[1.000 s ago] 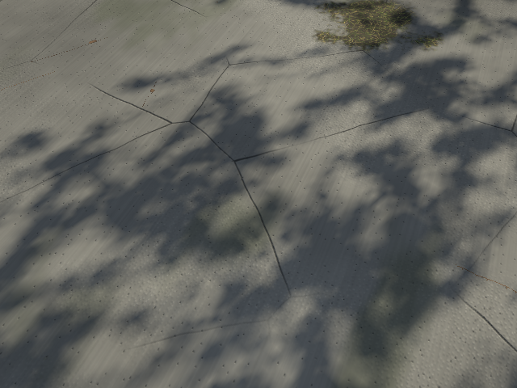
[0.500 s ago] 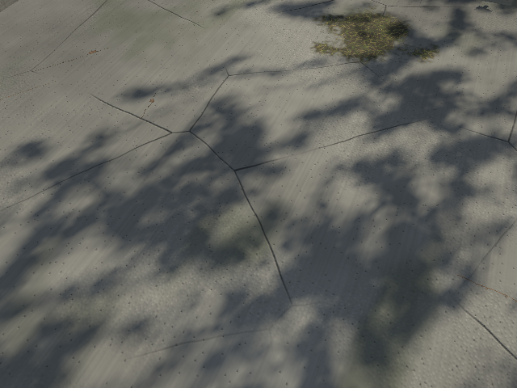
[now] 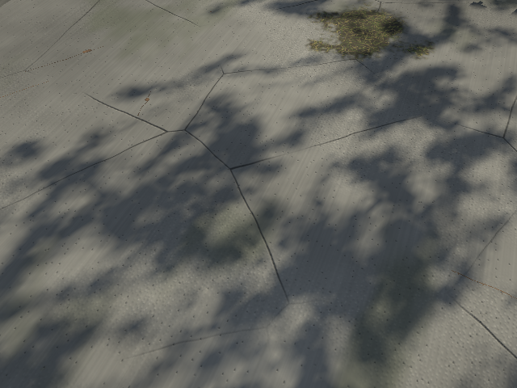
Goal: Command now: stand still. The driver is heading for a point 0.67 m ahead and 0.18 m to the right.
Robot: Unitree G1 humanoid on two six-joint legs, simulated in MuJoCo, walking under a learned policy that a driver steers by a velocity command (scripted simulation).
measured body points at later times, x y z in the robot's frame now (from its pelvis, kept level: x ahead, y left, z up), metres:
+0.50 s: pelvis +0.03 -0.02 -0.01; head +0.03 -0.03 +0.44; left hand +0.04 +0.23 -0.16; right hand -0.01 -0.26 -0.16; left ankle -0.02 +0.12 -0.74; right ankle +0.02 -0.13 -0.73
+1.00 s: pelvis +0.26 +0.01 -0.02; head +0.30 +0.02 +0.43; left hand +0.15 +0.26 -0.16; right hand +0.50 -0.21 -0.11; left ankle +0.39 +0.11 -0.74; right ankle +0.04 -0.12 -0.71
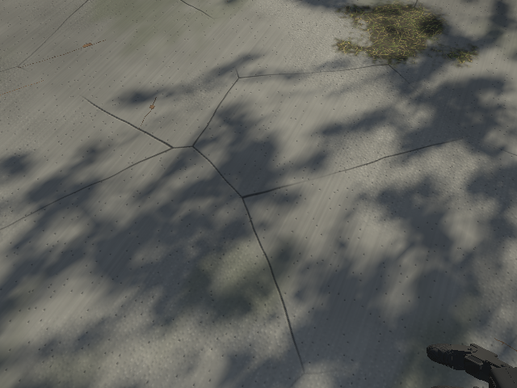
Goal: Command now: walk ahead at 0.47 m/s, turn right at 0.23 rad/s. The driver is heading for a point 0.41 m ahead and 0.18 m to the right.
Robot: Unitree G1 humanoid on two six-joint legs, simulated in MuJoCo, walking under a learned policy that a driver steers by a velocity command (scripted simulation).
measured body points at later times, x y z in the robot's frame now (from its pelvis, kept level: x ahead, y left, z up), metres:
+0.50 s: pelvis +0.27 -0.03 +0.01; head +0.30 -0.05 +0.46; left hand +0.52 +0.14 -0.09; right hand +0.19 -0.29 -0.14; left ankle +0.13 +0.11 -0.71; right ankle +0.40 -0.17 -0.70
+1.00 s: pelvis +0.43 -0.08 +0.02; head +0.44 -0.08 +0.47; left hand +0.63 +0.12 -0.10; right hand +0.44 -0.36 -0.11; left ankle +0.51 +0.05 -0.72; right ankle +0.40 -0.16 -0.71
